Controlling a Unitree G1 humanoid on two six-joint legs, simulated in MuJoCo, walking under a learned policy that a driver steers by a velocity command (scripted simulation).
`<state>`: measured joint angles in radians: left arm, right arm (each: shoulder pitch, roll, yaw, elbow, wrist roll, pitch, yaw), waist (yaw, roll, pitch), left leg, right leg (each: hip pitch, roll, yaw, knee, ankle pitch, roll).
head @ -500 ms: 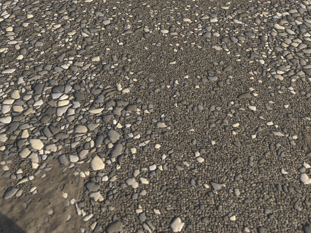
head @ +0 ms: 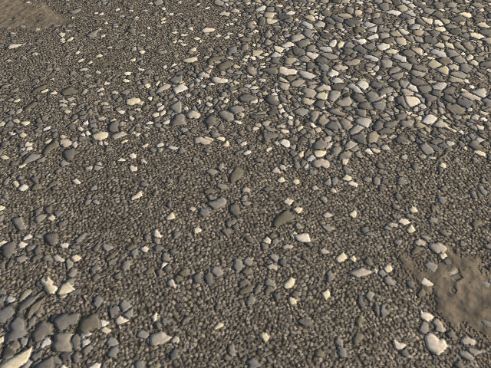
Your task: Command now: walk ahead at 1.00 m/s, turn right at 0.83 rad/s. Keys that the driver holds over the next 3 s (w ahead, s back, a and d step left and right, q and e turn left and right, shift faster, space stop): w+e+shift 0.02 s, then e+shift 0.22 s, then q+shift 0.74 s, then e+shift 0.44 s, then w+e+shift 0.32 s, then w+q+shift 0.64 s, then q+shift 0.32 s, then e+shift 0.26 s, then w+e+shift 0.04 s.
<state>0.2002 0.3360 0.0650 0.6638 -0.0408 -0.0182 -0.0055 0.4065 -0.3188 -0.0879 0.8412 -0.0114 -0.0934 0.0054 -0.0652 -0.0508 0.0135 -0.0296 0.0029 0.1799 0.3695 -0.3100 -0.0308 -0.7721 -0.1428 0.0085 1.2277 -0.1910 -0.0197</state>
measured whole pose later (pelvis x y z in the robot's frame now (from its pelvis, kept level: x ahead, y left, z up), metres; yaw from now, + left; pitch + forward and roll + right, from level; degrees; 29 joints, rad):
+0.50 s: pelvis +0.30 -0.04 +0.00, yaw -14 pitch -1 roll -1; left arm 0.16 0.23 0.01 0.69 0.04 -0.05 0.00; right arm 0.18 -0.31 -0.04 0.75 0.02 -0.01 -0.03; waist 0.01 0.05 0.08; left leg -0.64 0.10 -0.10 0.98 -0.19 -0.08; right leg -0.27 0.12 -0.04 0.41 -0.12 -0.12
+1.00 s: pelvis +0.40 +0.02 +0.01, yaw +10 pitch +4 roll -2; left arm 0.03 0.31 0.08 0.70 0.00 0.00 0.02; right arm 0.21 -0.34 -0.09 0.61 0.02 0.04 -0.03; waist -0.01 -0.02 0.07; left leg -0.32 -0.06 -0.11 0.47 -0.20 0.05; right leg -0.56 0.03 0.08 1.03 -0.41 0.08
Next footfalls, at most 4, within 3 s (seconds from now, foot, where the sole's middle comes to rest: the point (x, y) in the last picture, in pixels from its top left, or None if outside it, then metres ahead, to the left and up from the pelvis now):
0.18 right None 0.38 -0.11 -0.77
0.80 left None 0.45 0.11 -0.77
1.24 right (292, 367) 0.52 -0.11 -0.77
1.56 left None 0.49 0.13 -0.77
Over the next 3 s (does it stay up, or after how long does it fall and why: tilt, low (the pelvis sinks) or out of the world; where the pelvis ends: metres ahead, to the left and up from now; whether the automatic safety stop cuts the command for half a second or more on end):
stays up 1.27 -0.15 -0.01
